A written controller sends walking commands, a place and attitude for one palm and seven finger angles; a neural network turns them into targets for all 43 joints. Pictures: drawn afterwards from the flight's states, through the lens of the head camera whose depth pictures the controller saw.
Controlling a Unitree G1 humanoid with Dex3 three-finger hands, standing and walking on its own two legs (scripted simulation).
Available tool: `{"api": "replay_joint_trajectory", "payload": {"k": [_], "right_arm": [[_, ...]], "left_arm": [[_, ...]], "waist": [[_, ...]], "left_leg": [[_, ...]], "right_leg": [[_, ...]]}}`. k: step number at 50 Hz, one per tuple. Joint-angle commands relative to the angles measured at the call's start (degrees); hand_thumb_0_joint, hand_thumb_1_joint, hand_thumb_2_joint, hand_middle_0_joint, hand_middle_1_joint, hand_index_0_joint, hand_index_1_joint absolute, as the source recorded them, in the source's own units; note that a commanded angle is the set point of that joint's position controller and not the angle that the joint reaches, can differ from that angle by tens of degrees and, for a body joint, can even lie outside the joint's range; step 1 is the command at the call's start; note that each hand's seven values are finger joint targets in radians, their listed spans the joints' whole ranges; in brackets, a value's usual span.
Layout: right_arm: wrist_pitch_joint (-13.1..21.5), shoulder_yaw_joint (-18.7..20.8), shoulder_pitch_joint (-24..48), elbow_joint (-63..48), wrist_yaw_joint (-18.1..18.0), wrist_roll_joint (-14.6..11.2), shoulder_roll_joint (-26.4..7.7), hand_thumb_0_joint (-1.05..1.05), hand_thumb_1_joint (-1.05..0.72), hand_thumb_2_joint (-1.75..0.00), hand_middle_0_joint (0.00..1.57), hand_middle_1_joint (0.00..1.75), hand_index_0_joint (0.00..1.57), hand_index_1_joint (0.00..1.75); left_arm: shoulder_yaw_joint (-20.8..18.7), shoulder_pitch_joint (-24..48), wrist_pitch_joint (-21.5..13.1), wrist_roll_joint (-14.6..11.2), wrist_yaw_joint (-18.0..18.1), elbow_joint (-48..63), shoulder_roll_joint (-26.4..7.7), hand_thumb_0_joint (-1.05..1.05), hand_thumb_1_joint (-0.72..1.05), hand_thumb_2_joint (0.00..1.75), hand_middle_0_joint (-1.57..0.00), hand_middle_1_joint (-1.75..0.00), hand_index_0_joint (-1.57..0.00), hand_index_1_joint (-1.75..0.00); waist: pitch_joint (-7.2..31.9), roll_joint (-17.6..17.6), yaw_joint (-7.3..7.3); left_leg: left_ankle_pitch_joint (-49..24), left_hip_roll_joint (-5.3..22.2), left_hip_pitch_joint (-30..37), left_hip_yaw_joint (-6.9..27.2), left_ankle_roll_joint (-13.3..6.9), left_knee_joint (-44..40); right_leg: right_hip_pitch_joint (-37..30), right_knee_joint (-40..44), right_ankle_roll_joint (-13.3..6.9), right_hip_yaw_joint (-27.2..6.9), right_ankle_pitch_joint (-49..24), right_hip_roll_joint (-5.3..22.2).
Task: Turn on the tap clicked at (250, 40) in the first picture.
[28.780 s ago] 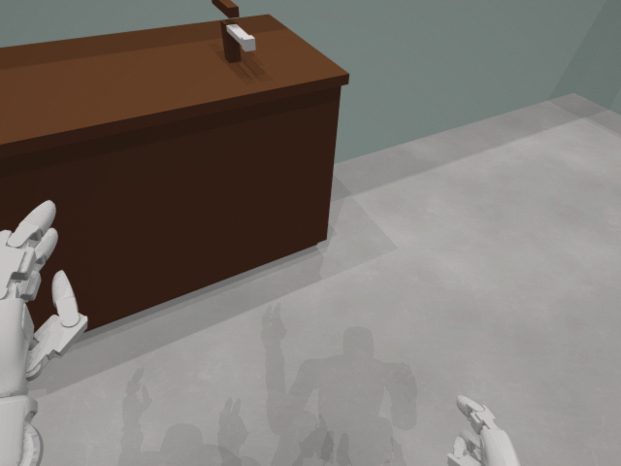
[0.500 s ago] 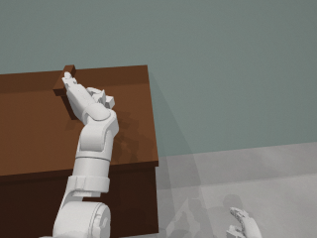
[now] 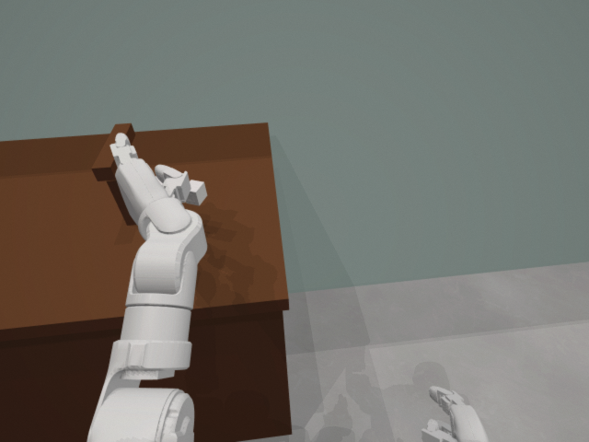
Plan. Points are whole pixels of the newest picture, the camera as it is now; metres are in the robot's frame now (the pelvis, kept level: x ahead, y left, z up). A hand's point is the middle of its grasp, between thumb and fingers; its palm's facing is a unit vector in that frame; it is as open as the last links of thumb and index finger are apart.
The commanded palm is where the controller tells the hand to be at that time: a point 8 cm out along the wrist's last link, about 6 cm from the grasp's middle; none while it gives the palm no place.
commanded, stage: draw the hand back beside the body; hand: left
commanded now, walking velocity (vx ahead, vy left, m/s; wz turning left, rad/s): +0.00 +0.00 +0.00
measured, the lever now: (195, 192) +0.45 +0.22 +0.12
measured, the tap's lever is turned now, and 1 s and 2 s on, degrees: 67 67 67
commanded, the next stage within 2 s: step back with the hand held close in 1.42 s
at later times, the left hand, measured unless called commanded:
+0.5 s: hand (133, 242) +0.26 +0.21 +0.20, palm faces +0.36 -0.91 -0.20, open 7.7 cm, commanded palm +0.23 +0.25 +0.19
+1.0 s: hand (94, 294) +0.21 +0.25 +0.16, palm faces +0.37 -0.88 -0.29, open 7.4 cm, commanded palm +0.17 +0.29 +0.18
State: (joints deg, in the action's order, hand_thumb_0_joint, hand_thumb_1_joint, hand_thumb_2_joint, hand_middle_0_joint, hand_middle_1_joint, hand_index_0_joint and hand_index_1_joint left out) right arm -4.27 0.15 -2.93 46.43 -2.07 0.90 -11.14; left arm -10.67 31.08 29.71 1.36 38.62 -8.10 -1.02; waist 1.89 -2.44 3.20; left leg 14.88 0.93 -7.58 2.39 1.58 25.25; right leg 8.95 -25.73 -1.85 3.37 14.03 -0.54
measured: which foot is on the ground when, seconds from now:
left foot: down 0.00-1.00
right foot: down 0.00-1.00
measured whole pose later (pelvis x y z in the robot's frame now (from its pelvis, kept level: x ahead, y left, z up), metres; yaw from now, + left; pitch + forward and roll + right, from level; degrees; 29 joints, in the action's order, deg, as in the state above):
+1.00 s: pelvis -0.02 +0.02 +0.01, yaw -2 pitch -7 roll +0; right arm 3.8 0.8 -9.6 40.0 -2.5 0.9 -12.5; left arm -12.6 -16.0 -8.0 -3.1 7.8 15.8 -17.1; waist -4.0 -3.2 3.3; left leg 11.1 0.5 -2.3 0.2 0.1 20.0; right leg 3.3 -18.2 -0.3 1.2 8.4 -0.2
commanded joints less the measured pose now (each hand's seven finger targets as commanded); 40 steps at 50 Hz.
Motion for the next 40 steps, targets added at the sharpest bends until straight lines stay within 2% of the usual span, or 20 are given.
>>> {"api": "replay_joint_trajectory", "payload": {"k": [1,4,6,7,8,10,11,13,17,20,21,22,25,26,27,30,31,34,37,40], "right_arm": [[1.25,1.46,6.83,-11.61,-3.5,-0.72,-6.97,0.0,-0.9,-0.9,0.2,0.3,0.2,0.3],[0.6,0.26,6.99,-14.05,-4.3,-2.1,-6.91,0.0,-0.9,-0.9,0.2,0.3,0.2,0.3],[0.72,-0.3,8.22,-15.51,-4.33,-2.92,-6.7,0.0,-0.9,-0.9,0.2,0.3,0.2,0.3],[1.09,-0.91,9.48,-16.47,-4.11,-3.46,-6.23,0.0,-0.9,-0.9,0.2,0.3,0.2,0.3],[1.93,-0.18,6.46,-17.63,-2.49,-1.21,-6.92,0.0,-0.9,-0.9,0.2,0.3,0.2,0.3],[2.49,0.13,5.74,-17.94,-1.34,-1.32,-6.85,0.0,-0.9,-0.9,0.2,0.3,0.2,0.3],[2.73,0.62,5.59,-17.99,-1.1,-1.3,-6.95,0.0,-0.9,-0.9,0.2,0.3,0.2,0.3],[4.56,0.77,5.29,-18.68,-0.96,-1.12,-6.5,0.0,-0.9,-0.9,0.2,0.3,0.2,0.3],[8.53,1.17,3.59,-17.42,-1.27,-0.79,-7.16,0.0,-0.9,-0.9,0.2,0.3,0.2,0.3],[10.31,1.4,2.87,-15.9,-1.73,-0.82,-7.59,0.0,-0.9,-0.9,0.2,0.3,0.2,0.3],[10.53,1.53,2.92,-15.47,-1.87,-1.01,-7.52,0.0,-0.9,-0.9,0.2,0.3,0.2,0.3],[10.59,1.33,2.69,-15.06,-1.96,-1.11,-7.57,0.0,-0.9,-0.9,0.2,0.3,0.2,0.3],[10.25,1.45,3.33,-14.92,-1.97,-1.0,-7.52,0.0,-0.9,-0.9,0.2,0.3,0.2,0.3],[9.88,1.61,3.31,-14.71,-1.91,-1.03,-7.71,0.0,-0.9,-0.9,0.2,0.3,0.2,0.3],[9.55,1.25,3.43,-15.12,-1.75,-1.02,-7.11,0.0,-0.9,-0.9,0.2,0.3,0.2,0.3],[8.73,1.34,3.63,-16.02,-1.46,-0.68,-6.68,0.0,-0.9,-0.9,0.2,0.3,0.2,0.3],[8.44,1.58,3.64,-16.03,-1.39,-0.63,-6.81,0.0,-0.9,-0.9,0.2,0.3,0.2,0.3],[8.54,1.42,3.62,-17.1,-1.14,-0.59,-6.21,0.0,-0.9,-0.9,0.2,0.3,0.2,0.3],[9.49,1.39,3.1,-17.17,-0.94,-0.53,-6.38,0.0,-0.9,-0.9,0.2,0.3,0.2,0.3],[10.65,1.77,2.52,-17.14,-1.01,-0.38,-6.93,0.0,-0.9,-0.9,0.2,0.3,0.2,0.3]], "left_arm": [[3.41,21.46,-6.91,-0.35,-15.87,20.22,-13.48,0.0,0.9,0.9,-0.15,-0.16,-0.15,-0.16],[1.32,8.49,-7.29,-4.31,-26.62,19.88,-16.69,0.0,0.9,0.9,-0.16,-0.17,-0.16,-0.17],[-5.08,0.69,-5.1,-8.63,-28.63,19.57,-19.25,0.0,0.9,0.9,-0.16,-0.18,-0.16,-0.18],[-5.36,-1.95,-3.92,-10.45,-28.52,21.07,-17.77,0.0,0.9,0.9,-0.16,-0.18,-0.16,-0.18],[-6.84,-7.35,-12.9,-7.97,-28.89,24.1,-28.93,0.0,0.9,0.9,-0.16,-0.18,-0.16,-0.18],[-7.28,-14.88,-19.26,-7.92,-29.99,21.23,-27.19,0.0,0.9,0.9,-0.16,-0.19,-0.16,-0.19],[-8.51,-14.79,-21.52,-8.0,-30.22,24.16,-28.84,0.0,0.9,0.9,-0.16,-0.19,-0.16,-0.19],[-7.28,-8.75,-27.08,-6.96,-30.19,31.28,-29.34,0.0,0.9,0.9,-0.17,-0.2,-0.17,-0.2],[-1.73,-3.37,-33.45,-5.14,-29.0,35.08,-26.47,0.0,0.9,0.9,-0.17,-0.21,-0.17,-0.21],[1.5,-4.48,-35.91,-4.52,-28.33,30.5,-23.51,0.0,0.9,0.9,-0.17,-0.22,-0.17,-0.22],[2.48,-5.64,-36.38,-4.31,-28.43,29.19,-22.46,0.0,0.9,0.9,-0.17,-0.22,-0.17,-0.22],[2.97,-7.03,-36.82,-4.26,-28.37,26.53,-21.89,0.0,0.9,0.9,-0.18,-0.22,-0.18,-0.22],[0.11,-12.94,-37.93,-4.41,-28.57,23.93,-23.71,0.0,0.9,0.9,-0.18,-0.23,-0.18,-0.23],[-2.33,-16.24,-38.15,-4.39,-28.64,22.85,-25.53,0.0,0.9,0.9,-0.18,-0.24,-0.18,-0.24],[-2.19,-17.65,-38.52,-4.58,-29.02,23.21,-24.77,0.0,0.9,0.9,-0.18,-0.24,-0.18,-0.24],[-6.55,-23.23,-39.39,-5.22,-29.78,25.53,-27.35,0.0,0.9,0.9,-0.18,-0.25,-0.18,-0.25],[-9.33,-24.93,-39.58,-5.26,-29.88,25.76,-29.67,0.0,0.9,0.9,-0.18,-0.25,-0.18,-0.25],[-8.13,-26.41,-40.26,-5.38,-30.62,29.89,-27.83,0.0,0.9,0.9,-0.19,-0.26,-0.19,-0.26],[-6.13,-27.21,-40.81,-4.75,-30.79,33.66,-26.32,0.0,0.9,0.9,-0.19,-0.27,-0.19,-0.27],[-4.89,-28.93,-41.3,-4.65,-30.52,35.31,-25.29,0.0,0.9,0.9,-0.19,-0.28,-0.19,-0.28]], "waist": [[17.3,1.65,-0.98],[14.42,4.21,0.15],[12.16,3.9,2.54],[10.58,4.77,3.09],[2.64,5.39,0.11],[3.59,7.96,0.87],[4.68,5.11,1.14],[7.3,0.56,-0.06],[6.72,-5.13,-2.51],[4.68,-1.21,-3.18],[3.42,-2.11,-3.23],[2.24,0.56,-3.28],[2.58,4.14,-1.67],[2.52,2.6,-0.88],[2.46,2.89,-0.66],[4.21,3.64,0.6],[3.88,2.18,1.02],[2.44,0.04,0.49],[0.89,-4.78,-0.29],[0.77,-1.31,-0.69]], "left_leg": [[-21.55,-1.76,6.02,-3.84,-3.26,-2.62],[-20.38,-1.69,4.95,-4.02,-3.53,-3.88],[-17.93,-1.71,2.72,-4.35,-3.07,-5.07],[-16.61,-1.68,1.51,-4.4,-2.96,-5.66],[-14.82,-1.52,0.55,-4.57,-3.0,-5.89],[-14.68,-1.55,-1.97,-4.35,-3.2,-5.67],[-14.4,-1.61,-0.67,-4.52,-3.02,-5.83],[-13.44,-1.87,2.08,-5.11,-3.05,-5.51],[-9.36,-1.97,6.26,-4.36,-2.65,-6.35],[-5.0,-2.39,5.93,-3.72,-2.85,-7.86],[-3.26,-2.56,5.91,-3.87,-2.84,-8.14],[-1.14,-2.54,4.73,-3.54,-2.82,-8.85],[-0.23,-2.67,3.33,-3.29,-3.04,-10.07],[0.01,-2.62,2.92,-3.52,-2.82,-10.52],[-0.64,-2.48,2.21,-3.3,-2.8,-10.85],[-4.54,-2.04,1.93,-3.43,-2.73,-10.27],[-4.32,-1.92,1.59,-3.43,-2.42,-10.4],[-5.54,-1.55,1.41,-3.6,-2.2,-10.19],[-4.72,-1.4,1.94,-3.06,-1.65,-10.59],[-4.3,-1.36,2.79,-2.71,-1.88,-10.62]], "right_leg": [[-11.36,2.35,-0.21,-1.92,-24.13,0.17],[-12.27,3.4,0.01,-2.16,-25.22,-0.3],[-12.99,4.88,0.13,-1.85,-21.35,-0.66],[-12.75,5.58,0.41,-1.88,-19.18,-0.61],[-7.78,6.19,2.17,-3.22,-20.9,0.55],[-9.05,5.05,2.03,-3.13,-20.71,0.4],[-9.06,5.68,1.6,-3.14,-18.22,0.11],[-8.33,6.67,1.44,-3.49,-15.32,0.05],[-4.21,9.1,1.06,-2.86,-8.29,-0.84],[-3.09,10.84,1.12,-2.37,-3.47,-1.24],[-2.24,11.4,1.14,-2.5,-1.72,-1.21],[-2.06,11.69,1.29,-2.32,0.17,-1.08],[-4.18,12.33,1.23,-2.29,1.74,-0.92],[-4.98,12.46,1.1,-2.35,2.07,-0.88],[-5.93,12.02,1.0,-2.31,1.24,-0.75],[-9.09,11.58,0.89,-2.58,-2.43,-0.73],[-9.36,11.69,0.83,-2.54,-2.07,-0.79],[-8.85,11.42,0.76,-2.57,-3.86,-0.88],[-7.37,11.24,0.57,-2.47,-3.84,-1.12],[-6.57,11.39,0.73,-2.18,-3.63,-1.44]]}}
